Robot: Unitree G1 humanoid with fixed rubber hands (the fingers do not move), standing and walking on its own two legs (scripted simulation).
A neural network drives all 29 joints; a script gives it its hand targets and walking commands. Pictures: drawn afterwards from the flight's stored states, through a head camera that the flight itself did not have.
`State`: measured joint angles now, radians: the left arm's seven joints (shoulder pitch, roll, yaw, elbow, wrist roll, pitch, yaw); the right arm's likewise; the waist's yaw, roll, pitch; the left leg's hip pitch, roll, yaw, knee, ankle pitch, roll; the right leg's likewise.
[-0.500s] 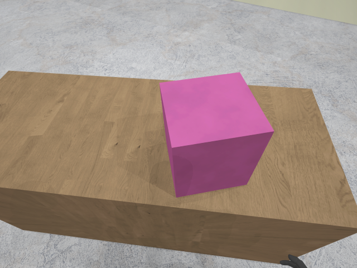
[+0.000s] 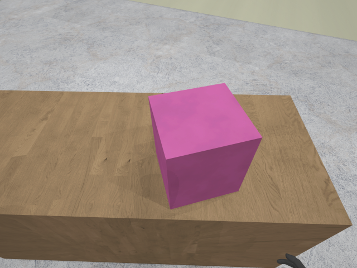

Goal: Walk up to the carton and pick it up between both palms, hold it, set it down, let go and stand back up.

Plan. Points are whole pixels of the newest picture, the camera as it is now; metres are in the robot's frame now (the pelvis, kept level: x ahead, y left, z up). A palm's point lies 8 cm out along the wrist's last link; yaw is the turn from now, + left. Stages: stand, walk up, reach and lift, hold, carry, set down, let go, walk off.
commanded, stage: walk up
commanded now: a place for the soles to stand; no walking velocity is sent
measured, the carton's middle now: (197, 147) +0.43 -0.03 +0.00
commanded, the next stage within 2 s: reach and lift in 1.02 s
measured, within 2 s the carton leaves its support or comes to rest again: neither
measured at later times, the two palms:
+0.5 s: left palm out of the picture +0.12 +0.26 -0.09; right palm out of the picture +0.08 -0.29 -0.09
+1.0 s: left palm out of the picture +0.14 +0.24 -0.09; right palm out of the picture +0.03 -0.30 -0.10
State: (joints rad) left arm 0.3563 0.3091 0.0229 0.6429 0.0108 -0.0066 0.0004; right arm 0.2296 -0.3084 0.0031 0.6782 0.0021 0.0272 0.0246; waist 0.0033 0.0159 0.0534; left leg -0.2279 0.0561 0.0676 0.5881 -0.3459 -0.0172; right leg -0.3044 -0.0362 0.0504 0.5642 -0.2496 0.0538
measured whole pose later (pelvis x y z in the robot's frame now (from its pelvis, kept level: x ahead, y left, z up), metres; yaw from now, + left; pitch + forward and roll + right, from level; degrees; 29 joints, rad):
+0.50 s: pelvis -0.01 -0.01 +0.00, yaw -5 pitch -2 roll +0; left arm 0.29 0.31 0.02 0.63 0.01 0.01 -0.02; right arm 0.26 -0.33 0.00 0.64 0.00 0.03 0.02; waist 0.00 -0.01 0.05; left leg -0.21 0.09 0.14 0.61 -0.37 -0.03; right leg -0.34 0.00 0.12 0.61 -0.25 0.04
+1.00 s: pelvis -0.01 -0.01 -0.01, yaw -9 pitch -1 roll +1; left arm 0.28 0.31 0.03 0.63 0.01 0.02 -0.02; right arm 0.33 -0.34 -0.01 0.64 -0.01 0.03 0.01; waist -0.01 -0.01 0.03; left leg -0.21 0.11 0.18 0.63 -0.38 -0.04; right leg -0.38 0.05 0.17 0.64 -0.24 0.03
